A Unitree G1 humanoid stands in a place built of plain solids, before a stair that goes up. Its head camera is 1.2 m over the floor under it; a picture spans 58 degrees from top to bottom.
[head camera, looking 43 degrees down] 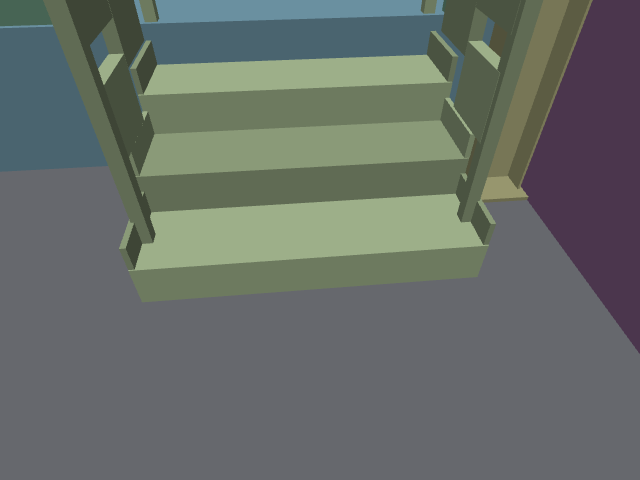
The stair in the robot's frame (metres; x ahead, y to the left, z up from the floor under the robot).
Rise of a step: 0.16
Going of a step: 0.30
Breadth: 1.22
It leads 6 degrees to the left of straight ahead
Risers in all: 4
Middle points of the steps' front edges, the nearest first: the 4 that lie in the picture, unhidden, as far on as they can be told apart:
1.02 0.02 0.16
1.32 0.05 0.33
1.62 0.08 0.49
1.92 0.11 0.65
